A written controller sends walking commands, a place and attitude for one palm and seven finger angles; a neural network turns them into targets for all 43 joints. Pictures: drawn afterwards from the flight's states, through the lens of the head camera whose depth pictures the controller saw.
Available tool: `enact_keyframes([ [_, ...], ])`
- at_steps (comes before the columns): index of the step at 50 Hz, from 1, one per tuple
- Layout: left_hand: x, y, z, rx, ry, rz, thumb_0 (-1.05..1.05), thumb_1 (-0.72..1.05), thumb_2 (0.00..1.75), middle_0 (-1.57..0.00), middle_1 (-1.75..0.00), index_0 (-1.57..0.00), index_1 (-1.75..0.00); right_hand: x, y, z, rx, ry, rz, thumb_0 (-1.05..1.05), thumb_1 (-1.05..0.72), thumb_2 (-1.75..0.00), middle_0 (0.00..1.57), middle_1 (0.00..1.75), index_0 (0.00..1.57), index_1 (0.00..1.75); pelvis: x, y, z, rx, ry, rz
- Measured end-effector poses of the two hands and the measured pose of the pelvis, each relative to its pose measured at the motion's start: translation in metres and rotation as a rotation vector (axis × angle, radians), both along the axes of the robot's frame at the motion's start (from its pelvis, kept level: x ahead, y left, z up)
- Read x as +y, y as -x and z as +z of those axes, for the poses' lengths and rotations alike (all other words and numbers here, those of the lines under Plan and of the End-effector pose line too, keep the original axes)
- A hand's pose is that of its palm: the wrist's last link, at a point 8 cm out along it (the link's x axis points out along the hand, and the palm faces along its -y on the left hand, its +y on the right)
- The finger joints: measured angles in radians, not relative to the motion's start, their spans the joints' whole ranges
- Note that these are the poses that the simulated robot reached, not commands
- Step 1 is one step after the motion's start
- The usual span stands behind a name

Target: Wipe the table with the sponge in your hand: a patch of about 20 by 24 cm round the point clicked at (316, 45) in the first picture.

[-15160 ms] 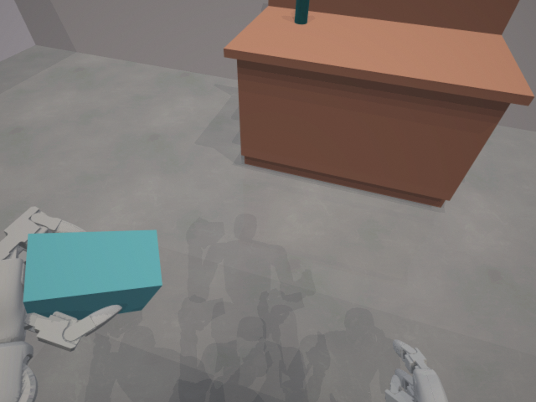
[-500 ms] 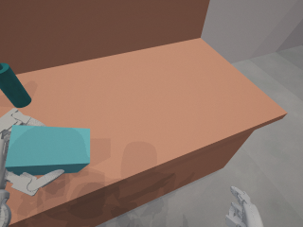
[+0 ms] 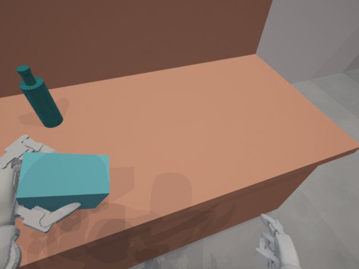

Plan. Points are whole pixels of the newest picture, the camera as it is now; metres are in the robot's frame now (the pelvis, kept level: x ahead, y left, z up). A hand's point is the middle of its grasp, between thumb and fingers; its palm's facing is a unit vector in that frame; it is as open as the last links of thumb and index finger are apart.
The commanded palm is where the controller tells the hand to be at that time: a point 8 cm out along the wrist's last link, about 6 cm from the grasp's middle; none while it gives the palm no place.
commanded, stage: come to a stop and stand still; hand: left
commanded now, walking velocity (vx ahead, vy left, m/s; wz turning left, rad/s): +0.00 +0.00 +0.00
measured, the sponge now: (77, 184) +0.23 +0.21 +0.13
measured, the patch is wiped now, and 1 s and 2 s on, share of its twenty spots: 0.00 0.00 0.00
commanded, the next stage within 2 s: look again from close up in 0.46 s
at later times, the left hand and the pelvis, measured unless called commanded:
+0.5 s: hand (24, 181) +0.21 +0.28 +0.15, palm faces +0.33 -0.86 -0.39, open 10.7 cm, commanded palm +0.16 +0.32 +0.17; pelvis +0.00 +0.04 +0.00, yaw +0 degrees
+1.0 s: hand (12, 161) +0.23 +0.30 +0.18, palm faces +0.38 -0.76 -0.52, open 10.7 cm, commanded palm +0.15 +0.32 +0.17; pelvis -0.01 +0.03 -0.01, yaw +2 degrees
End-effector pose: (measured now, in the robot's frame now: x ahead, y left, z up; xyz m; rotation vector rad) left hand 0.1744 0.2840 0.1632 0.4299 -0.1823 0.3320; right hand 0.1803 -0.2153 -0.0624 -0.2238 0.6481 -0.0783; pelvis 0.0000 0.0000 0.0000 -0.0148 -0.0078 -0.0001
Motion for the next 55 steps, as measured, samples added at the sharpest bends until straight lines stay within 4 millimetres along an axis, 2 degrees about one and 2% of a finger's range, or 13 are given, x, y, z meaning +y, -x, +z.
enact_keyframes([
  [7, 0.017, -0.001, 0.002, -0.033, -0.005, -0.029, -0.02, -0.54, 1.02, -0.64, -1.37, -0.67, -1.35, 0.021, 0.007, 0.005, -0.006, 0.010, 0.005, 0.01, -0.91, -0.89, 0.20, 0.30, 0.20, 0.30, 0.018, 0.002, 0.000, -0.001, 0.001, 0.001],
  [17, 0.037, 0.000, 0.000, -0.038, -0.028, -0.034, -0.02, -0.54, 1.02, -0.64, -1.37, -0.67, -1.35, 0.034, 0.024, -0.001, 0.029, 0.020, -0.011, 0.01, -0.90, -0.89, 0.20, 0.30, 0.20, 0.30, 0.035, 0.004, 0.000, 0.000, 0.002, 0.004],
  [28, 0.037, -0.001, 0.003, -0.046, -0.042, -0.045, -0.02, -0.54, 1.02, -0.64, -1.36, -0.67, -1.35, 0.036, 0.028, -0.006, 0.039, 0.010, -0.021, 0.01, -0.90, -0.89, 0.20, 0.30, 0.20, 0.30, 0.038, 0.004, -0.001, -0.003, 0.003, 0.001],
  [30, 0.047, -0.009, 0.019, -0.092, -0.188, -0.058, -0.02, -0.54, 1.02, -0.64, -1.36, -0.67, -1.35, 0.036, 0.028, -0.008, 0.044, 0.034, 0.029, 0.01, -0.91, -0.89, 0.20, 0.30, 0.20, 0.30, 0.035, 0.008, -0.003, 0.006, 0.005, 0.011],
  [33, 0.069, -0.020, 0.029, -0.163, -0.177, 0.001, -0.02, -0.54, 1.02, -0.64, -1.36, -0.67, -1.35, 0.035, 0.029, -0.010, 0.049, 0.014, 0.050, 0.01, -0.91, -0.89, 0.20, 0.30, 0.20, 0.30, 0.032, 0.013, -0.004, 0.007, 0.002, -0.005],
  [35, 0.066, -0.020, 0.027, -0.166, -0.131, 0.014, -0.02, -0.54, 1.02, -0.64, -1.36, -0.67, -1.35, 0.033, 0.029, -0.009, 0.023, -0.010, 0.033, 0.01, -0.91, -0.89, 0.20, 0.30, 0.20, 0.30, 0.035, 0.012, -0.005, 0.003, -0.002, -0.017],
  [41, 0.026, -0.006, 0.002, -0.075, -0.059, -0.112, -0.02, -0.54, 1.02, -0.64, -1.36, -0.67, -1.35, 0.027, 0.032, -0.009, 0.005, -0.017, -0.014, 0.01, -0.91, -0.89, 0.20, 0.30, 0.20, 0.30, 0.038, 0.006, -0.006, -0.002, -0.006, -0.020],
  [43, 0.025, -0.004, -0.004, -0.057, -0.057, -0.123, -0.02, -0.54, 1.02, -0.65, -1.36, -0.67, -1.35, 0.026, 0.032, -0.010, 0.019, -0.003, -0.016, 0.01, -0.91, -0.89, 0.20, 0.30, 0.20, 0.30, 0.036, 0.005, -0.006, -0.004, -0.005, -0.013],
  [46, 0.033, -0.003, -0.004, -0.066, -0.062, -0.090, -0.02, -0.54, 1.02, -0.65, -1.36, -0.68, -1.35, 0.026, 0.029, -0.009, 0.037, 0.016, -0.004, 0.01, -0.91, -0.89, 0.20, 0.30, 0.20, 0.30, 0.032, 0.003, -0.005, -0.005, -0.002, -0.001],
  [48, 0.040, -0.007, 0.005, -0.100, -0.116, -0.070, -0.02, -0.54, 1.02, -0.65, -1.36, -0.68, -1.35, 0.027, 0.026, -0.009, 0.037, 0.029, 0.014, 0.01, -0.91, -0.89, 0.20, 0.30, 0.20, 0.30, 0.030, 0.004, -0.007, -0.003, 0.002, 0.015],
  [50, 0.053, -0.018, 0.031, -0.149, -0.242, -0.044, -0.02, -0.54, 1.02, -0.65, -1.35, -0.68, -1.34, 0.028, 0.019, -0.013, 0.051, 0.062, 0.090, 0.01, -0.91, -0.89, 0.20, 0.30, 0.20, 0.30, 0.027, 0.006, -0.011, -0.004, -0.007, 0.038],
  [52, 0.066, -0.026, 0.051, -0.165, -0.208, 0.004, -0.02, -0.54, 1.02, -0.65, -1.35, -0.68, -1.34, 0.028, 0.010, -0.016, 0.055, 0.060, 0.135, 0.01, -0.91, -0.89, 0.20, 0.30, 0.20, 0.30, 0.026, 0.006, -0.011, -0.012, -0.008, 0.038],
  [55, 0.063, -0.027, 0.053, -0.078, -0.139, 0.028, -0.02, -0.54, 1.02, -0.65, -1.35, -0.68, -1.34, 0.026, -0.005, -0.014, 0.006, 0.011, 0.120, 0.01, -0.90, -0.89, 0.20, 0.30, 0.20, 0.30, 0.027, 0.003, -0.011, -0.018, -0.009, 0.018],
])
